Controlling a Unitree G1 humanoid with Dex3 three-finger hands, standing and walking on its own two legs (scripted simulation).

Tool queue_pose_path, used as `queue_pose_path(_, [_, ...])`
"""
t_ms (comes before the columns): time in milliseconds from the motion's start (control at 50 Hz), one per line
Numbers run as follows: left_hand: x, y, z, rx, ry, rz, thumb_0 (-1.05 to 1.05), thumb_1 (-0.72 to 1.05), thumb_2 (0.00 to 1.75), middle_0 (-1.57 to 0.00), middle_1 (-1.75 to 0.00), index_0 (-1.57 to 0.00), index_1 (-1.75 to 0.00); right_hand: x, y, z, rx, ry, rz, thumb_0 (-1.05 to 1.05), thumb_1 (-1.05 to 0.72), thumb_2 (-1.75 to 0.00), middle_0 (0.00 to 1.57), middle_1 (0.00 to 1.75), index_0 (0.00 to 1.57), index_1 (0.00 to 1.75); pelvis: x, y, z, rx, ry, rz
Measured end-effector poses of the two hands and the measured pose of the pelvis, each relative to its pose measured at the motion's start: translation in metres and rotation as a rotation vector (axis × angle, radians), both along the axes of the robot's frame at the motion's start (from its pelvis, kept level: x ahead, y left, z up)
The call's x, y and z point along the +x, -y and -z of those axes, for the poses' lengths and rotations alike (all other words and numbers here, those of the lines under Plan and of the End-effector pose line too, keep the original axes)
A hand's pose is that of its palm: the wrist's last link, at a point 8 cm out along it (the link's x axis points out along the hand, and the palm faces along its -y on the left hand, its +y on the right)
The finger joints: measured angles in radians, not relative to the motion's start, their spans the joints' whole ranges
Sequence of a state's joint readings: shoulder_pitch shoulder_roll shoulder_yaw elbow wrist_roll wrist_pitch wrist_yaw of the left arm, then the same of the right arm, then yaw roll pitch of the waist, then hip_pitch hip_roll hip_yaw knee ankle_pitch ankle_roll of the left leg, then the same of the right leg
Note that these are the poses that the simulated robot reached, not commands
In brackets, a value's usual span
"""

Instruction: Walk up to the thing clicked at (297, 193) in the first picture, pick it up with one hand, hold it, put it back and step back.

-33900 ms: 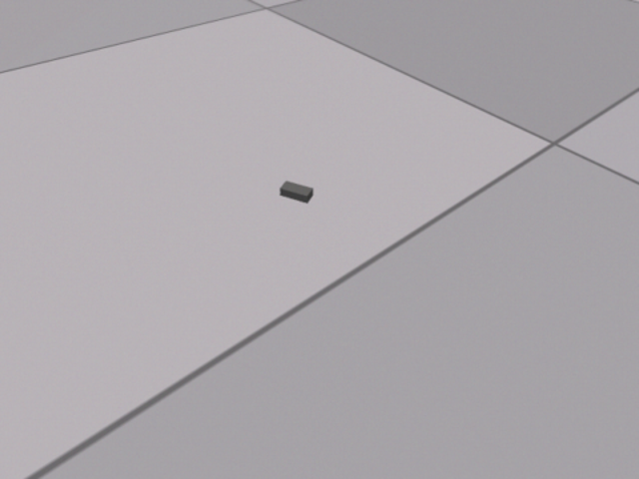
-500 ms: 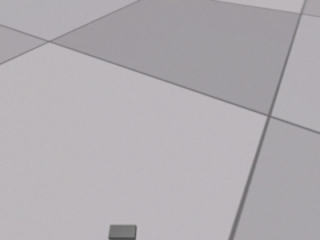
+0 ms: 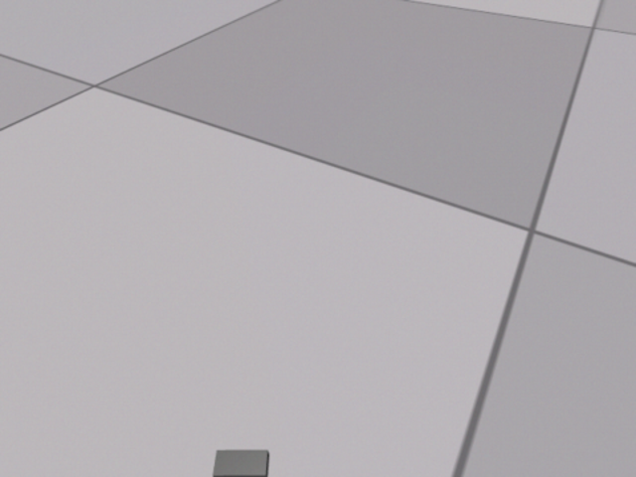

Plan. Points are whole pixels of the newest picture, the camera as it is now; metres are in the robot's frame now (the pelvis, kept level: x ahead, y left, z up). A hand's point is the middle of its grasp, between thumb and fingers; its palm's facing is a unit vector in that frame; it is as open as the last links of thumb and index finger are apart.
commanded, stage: stand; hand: left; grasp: from above
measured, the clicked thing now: (241, 464) +0.37 +0.24 -0.76
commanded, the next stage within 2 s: step back in 0.16 s
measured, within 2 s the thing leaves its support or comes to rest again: neither
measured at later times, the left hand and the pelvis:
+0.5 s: hand out of the picture +0.09 +0.31 -0.18, palm faces +0.00 -0.93 -0.37, open 7.4 cm; pelvis -0.05 +0.04 -0.03, yaw +0 degrees
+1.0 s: hand out of the picture -0.06 +0.29 -0.16, palm faces -0.07 -0.91 -0.40, open 7.3 cm; pelvis -0.17 +0.03 -0.02, yaw -5 degrees
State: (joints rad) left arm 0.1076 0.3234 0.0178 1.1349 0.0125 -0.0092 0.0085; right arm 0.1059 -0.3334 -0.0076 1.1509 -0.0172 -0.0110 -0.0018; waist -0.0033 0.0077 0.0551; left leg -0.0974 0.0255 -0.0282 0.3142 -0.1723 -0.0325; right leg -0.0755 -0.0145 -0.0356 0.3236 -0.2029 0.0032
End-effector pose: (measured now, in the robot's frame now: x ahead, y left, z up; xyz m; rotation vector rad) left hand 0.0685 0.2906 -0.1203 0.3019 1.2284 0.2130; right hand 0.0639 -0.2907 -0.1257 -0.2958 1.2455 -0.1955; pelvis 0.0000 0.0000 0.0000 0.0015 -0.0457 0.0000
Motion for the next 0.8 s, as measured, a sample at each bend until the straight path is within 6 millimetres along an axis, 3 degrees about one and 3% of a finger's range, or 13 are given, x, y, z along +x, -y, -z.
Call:
queue_pose_path(180, [-0.001,0.000,0.001,-0.003,-0.001,-0.004,0.00,0.91,0.90,-0.20,-0.30,-0.21,-0.30,-0.003,0.004,-0.001,-0.002,-0.003,0.005,0.00,-0.90,-0.89,0.20,0.30,0.20,0.30,-0.001,0.001,0.000,0.000,-0.004,0.003])
queue_pose_path(320, [-0.004,-0.020,0.005,0.030,0.010,-0.004,0.00,0.90,0.90,-0.20,-0.30,-0.21,-0.30,-0.006,0.011,0.001,-0.036,0.009,0.013,0.00,-0.90,-0.89,0.20,0.30,0.20,0.30,-0.025,-0.008,0.010,-0.006,-0.008,0.006])
queue_pose_path(480, [0.015,-0.061,0.025,0.035,0.084,0.040,0.00,0.90,0.90,-0.20,-0.30,-0.21,-0.30,-0.044,-0.006,-0.001,-0.118,-0.020,0.005,0.00,-0.90,-0.89,0.20,0.30,0.20,0.30,-0.048,-0.042,0.028,-0.007,-0.018,0.002])
queue_pose_path(540, [0.015,-0.065,0.025,0.033,0.099,0.041,0.00,0.91,0.90,-0.20,-0.30,-0.21,-0.30,-0.064,-0.019,-0.006,-0.116,-0.048,0.005,0.00,-0.90,-0.89,0.20,0.30,0.20,0.30,-0.059,-0.047,0.024,-0.016,-0.011,0.001])
queue_pose_path(680, [-0.015,-0.062,0.023,0.013,0.058,0.087,0.00,0.91,0.90,-0.20,-0.30,-0.20,-0.30,-0.087,-0.035,-0.012,-0.110,0.005,0.031,0.00,-0.90,-0.89,0.20,0.30,0.20,0.30,-0.083,-0.054,0.016,-0.024,-0.010,0.042])
queue_pose_path(800, [-0.051,-0.058,0.022,0.029,0.022,0.111,0.00,0.91,0.90,-0.20,-0.30,-0.21,-0.30,-0.103,-0.033,-0.004,-0.087,0.081,0.032,0.00,-0.90,-0.89,0.20,0.30,0.20,0.30,-0.112,-0.050,0.021,-0.015,-0.006,0.079])
